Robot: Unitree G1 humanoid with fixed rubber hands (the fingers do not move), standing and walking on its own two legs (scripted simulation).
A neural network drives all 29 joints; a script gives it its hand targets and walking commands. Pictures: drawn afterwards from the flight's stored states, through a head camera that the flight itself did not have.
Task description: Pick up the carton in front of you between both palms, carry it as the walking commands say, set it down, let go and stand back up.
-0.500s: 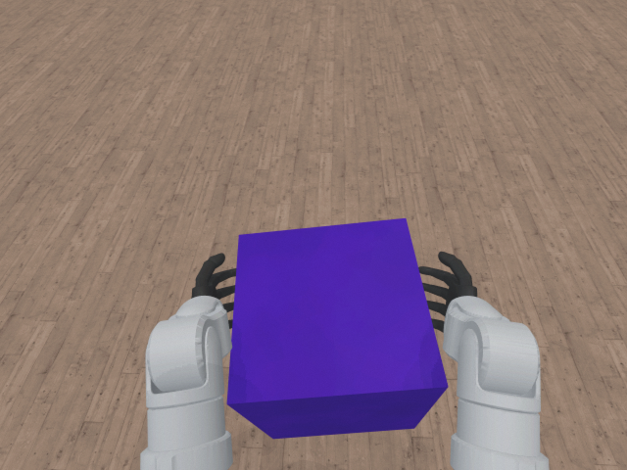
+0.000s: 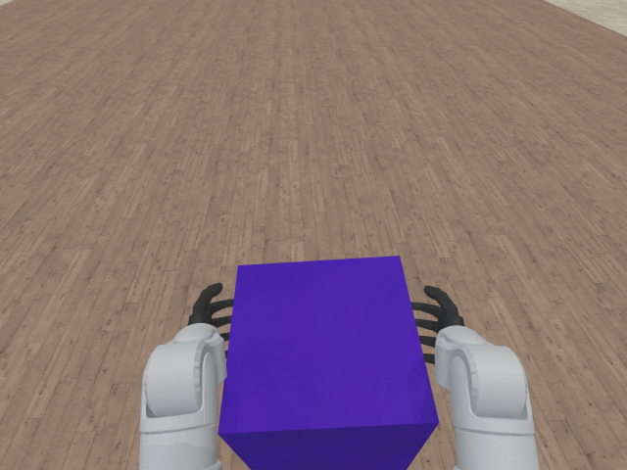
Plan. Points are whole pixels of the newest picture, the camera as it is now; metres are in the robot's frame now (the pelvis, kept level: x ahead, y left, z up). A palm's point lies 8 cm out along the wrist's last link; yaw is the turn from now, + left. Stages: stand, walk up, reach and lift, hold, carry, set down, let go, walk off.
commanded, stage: carry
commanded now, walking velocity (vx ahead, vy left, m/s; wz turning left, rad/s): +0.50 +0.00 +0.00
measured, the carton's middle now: (325, 373) +0.28 -0.01 -0.01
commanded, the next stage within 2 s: none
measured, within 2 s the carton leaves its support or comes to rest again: neither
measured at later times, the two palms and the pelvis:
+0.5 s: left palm (236, 203) +0.53 +0.13 +0.09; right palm (408, 199) +0.54 -0.16 +0.09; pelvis +0.25 -0.03 -0.01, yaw +2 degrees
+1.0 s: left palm (238, 189) +0.60 +0.14 +0.07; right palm (395, 190) +0.60 -0.15 +0.06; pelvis +0.32 -0.02 -0.01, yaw +2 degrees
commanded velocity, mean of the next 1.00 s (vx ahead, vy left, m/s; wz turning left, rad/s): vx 0.01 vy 0.00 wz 0.00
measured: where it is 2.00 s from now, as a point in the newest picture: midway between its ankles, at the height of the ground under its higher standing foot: outside the picture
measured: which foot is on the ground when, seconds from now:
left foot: down 0.00-0.20, up 0.22-0.42, down 0.44-1.00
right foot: up 0.00-0.16, down 0.18-1.00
